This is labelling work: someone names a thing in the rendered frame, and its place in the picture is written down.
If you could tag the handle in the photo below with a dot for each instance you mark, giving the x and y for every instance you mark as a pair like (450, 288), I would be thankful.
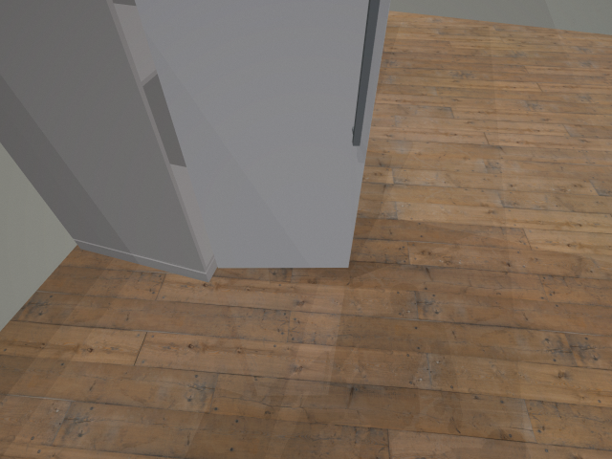
(369, 38)

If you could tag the fridge door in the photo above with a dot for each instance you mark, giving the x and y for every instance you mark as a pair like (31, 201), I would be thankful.
(263, 96)

